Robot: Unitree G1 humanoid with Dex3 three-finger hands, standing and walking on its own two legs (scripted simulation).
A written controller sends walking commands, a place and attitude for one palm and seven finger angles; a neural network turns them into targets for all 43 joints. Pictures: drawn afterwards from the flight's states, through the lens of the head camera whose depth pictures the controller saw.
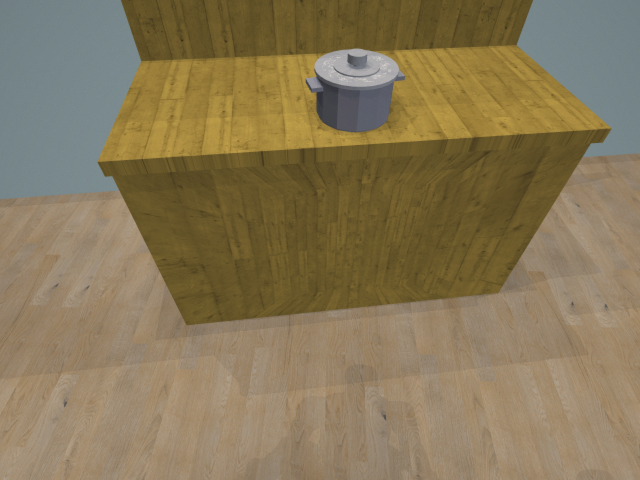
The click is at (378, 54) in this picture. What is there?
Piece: lid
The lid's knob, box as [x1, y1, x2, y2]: [347, 49, 366, 64]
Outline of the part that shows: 348,51 347,61 349,63 365,63 366,51 362,49 351,49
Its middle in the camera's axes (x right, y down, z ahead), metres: +0.08 -0.41 +0.86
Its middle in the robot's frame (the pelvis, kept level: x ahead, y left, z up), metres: +0.94 -0.04 +0.11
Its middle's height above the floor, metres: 0.88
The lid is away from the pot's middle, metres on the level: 0.00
